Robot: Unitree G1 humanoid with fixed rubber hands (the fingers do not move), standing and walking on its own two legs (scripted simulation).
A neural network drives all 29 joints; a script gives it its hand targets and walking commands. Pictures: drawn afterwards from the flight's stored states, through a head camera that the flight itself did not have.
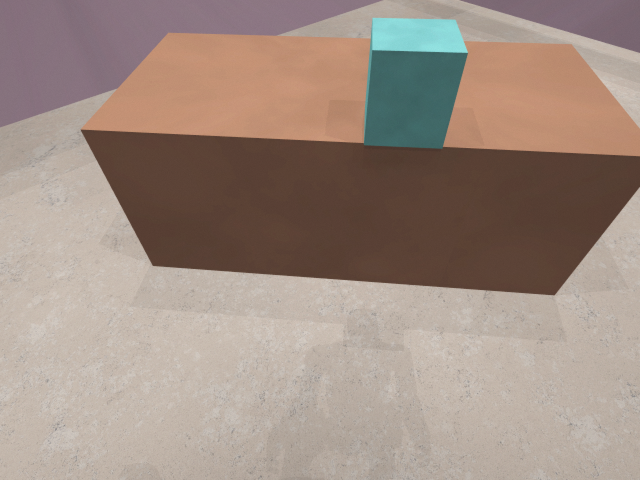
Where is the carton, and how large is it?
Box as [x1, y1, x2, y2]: [364, 18, 467, 148]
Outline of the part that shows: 372,18 365,100 364,144 441,148 467,54 455,20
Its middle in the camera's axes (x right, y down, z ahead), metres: +0.23 -0.42 +1.02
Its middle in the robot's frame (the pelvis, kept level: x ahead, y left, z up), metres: +1.04 -0.24 -0.02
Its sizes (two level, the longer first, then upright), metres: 0.210 0.200 0.250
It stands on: a pedestal, 0.64 m high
